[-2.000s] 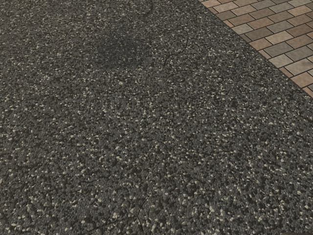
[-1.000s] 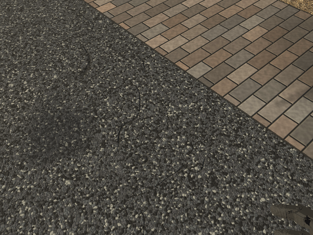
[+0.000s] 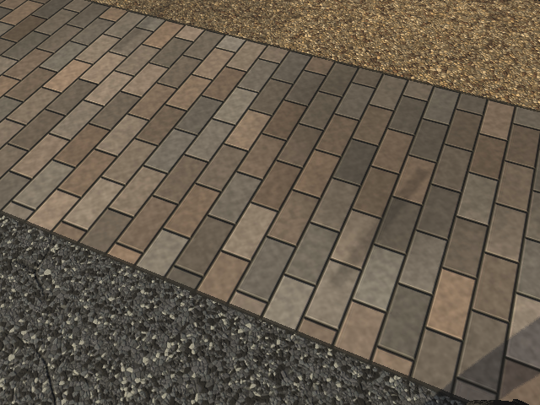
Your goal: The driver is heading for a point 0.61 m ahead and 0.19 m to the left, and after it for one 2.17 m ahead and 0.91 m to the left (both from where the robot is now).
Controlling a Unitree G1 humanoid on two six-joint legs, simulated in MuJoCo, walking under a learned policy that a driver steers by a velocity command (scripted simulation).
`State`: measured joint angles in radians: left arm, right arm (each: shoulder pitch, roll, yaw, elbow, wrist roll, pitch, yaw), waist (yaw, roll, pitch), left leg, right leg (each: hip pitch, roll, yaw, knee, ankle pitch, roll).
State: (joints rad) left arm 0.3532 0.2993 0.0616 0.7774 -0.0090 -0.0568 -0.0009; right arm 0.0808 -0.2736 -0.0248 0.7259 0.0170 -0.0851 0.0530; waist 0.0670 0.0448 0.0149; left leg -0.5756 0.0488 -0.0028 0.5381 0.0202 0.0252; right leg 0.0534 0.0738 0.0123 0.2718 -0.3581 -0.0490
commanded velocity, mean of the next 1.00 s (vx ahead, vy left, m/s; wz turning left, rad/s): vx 0.45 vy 0.00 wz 0.50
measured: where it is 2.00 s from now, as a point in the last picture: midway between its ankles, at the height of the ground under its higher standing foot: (245, 335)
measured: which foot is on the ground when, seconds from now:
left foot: up 0.00-0.04, down 0.06-0.54, up 0.56-1.00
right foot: down 0.00-0.08, up 0.10-0.52, down 0.54-1.00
